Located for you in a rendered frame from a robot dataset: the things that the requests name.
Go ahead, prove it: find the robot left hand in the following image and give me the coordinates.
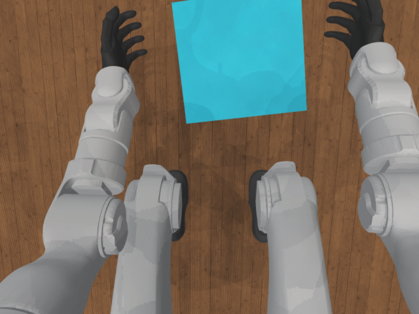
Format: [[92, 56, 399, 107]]
[[101, 6, 147, 73]]

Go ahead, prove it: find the robot right hand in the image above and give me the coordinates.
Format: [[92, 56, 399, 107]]
[[324, 0, 385, 60]]

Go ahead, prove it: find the robot left forearm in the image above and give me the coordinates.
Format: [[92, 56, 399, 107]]
[[43, 66, 140, 246]]

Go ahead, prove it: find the robot right forearm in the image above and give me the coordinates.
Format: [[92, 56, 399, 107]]
[[348, 42, 419, 175]]

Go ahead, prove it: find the robot left upper arm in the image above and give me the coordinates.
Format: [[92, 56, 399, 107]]
[[0, 194, 128, 314]]

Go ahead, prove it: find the robot right upper arm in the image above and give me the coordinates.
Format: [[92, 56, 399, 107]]
[[357, 173, 419, 314]]

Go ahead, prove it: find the robot left shin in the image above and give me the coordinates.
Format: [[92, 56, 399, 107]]
[[124, 164, 178, 232]]

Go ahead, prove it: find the left robot foot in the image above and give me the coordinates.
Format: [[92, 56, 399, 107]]
[[169, 170, 189, 241]]

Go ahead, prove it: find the carton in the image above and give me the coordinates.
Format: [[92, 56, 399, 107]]
[[172, 0, 307, 124]]

